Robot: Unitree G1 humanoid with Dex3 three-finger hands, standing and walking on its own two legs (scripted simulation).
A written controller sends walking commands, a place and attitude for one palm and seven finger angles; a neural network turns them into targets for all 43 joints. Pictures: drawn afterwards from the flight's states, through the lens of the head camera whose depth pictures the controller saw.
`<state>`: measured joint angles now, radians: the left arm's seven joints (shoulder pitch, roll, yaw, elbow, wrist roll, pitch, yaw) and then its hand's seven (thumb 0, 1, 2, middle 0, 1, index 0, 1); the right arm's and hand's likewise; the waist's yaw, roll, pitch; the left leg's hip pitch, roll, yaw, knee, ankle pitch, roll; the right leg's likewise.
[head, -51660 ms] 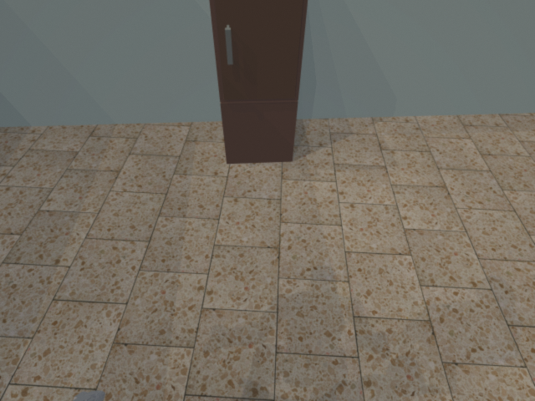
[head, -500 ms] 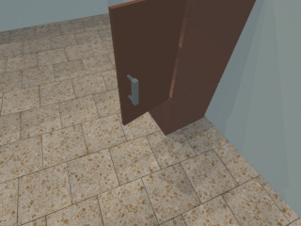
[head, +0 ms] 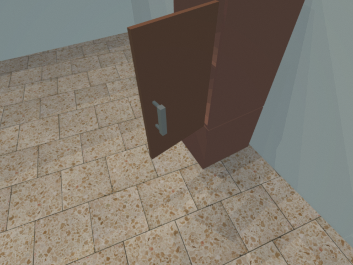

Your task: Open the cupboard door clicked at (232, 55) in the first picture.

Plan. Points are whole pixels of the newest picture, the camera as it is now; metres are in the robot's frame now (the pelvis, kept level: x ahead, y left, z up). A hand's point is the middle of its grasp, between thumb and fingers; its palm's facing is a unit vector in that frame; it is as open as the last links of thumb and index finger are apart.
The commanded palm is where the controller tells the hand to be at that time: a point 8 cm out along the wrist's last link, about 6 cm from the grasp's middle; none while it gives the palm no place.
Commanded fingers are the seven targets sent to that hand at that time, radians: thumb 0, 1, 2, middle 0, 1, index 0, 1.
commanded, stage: let the arm hang, fingers relaxed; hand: left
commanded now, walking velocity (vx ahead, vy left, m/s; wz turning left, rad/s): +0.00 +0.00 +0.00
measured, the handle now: (159, 118) +0.63 +0.11 -0.09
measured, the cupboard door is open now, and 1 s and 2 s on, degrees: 100 100 100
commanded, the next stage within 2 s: look to check the result in 0.24 s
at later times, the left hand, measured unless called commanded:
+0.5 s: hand out of the picture +0.07 +0.20 -0.17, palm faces +0.01 -0.97 -0.26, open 7.4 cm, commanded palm none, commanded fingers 0.00 0.90 0.90 -0.20 -0.30 -0.20 -0.30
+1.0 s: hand out of the picture +0.09 +0.19 -0.17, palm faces +0.01 -0.97 -0.25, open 7.4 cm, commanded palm none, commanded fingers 0.00 0.90 0.90 -0.20 -0.30 -0.20 -0.30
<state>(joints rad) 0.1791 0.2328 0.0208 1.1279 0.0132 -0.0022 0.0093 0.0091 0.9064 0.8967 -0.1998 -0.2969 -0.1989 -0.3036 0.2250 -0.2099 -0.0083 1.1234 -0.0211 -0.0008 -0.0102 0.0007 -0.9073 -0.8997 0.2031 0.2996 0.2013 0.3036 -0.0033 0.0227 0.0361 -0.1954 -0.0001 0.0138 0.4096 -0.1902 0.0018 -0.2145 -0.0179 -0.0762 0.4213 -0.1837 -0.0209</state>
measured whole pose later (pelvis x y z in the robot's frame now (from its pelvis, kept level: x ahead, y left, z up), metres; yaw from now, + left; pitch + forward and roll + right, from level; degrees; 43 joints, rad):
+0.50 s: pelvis +0.03 -0.01 +0.00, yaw +0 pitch -1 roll +0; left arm 0.18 0.23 0.01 1.15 0.01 -0.01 0.01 0.01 0.90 0.90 -0.20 -0.30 -0.20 -0.30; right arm 0.18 -0.22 0.00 1.15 -0.02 -0.01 -0.02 0.00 -0.91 -0.90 0.20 0.30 0.20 0.30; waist 0.00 0.01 0.06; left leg -0.13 0.01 0.01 0.35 -0.20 -0.01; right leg -0.15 0.00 -0.08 0.36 -0.20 -0.03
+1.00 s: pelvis +0.05 -0.01 +0.00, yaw +0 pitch -1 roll +0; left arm 0.18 0.22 0.01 1.14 0.01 -0.02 0.02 0.01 0.90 0.90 -0.20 -0.30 -0.20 -0.30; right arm 0.18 -0.22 0.00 1.15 -0.02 -0.01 -0.03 0.00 -0.91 -0.90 0.20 0.30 0.20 0.30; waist 0.00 0.01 0.04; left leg -0.10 0.02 0.01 0.33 -0.22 -0.02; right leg -0.12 0.01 -0.08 0.35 -0.22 -0.03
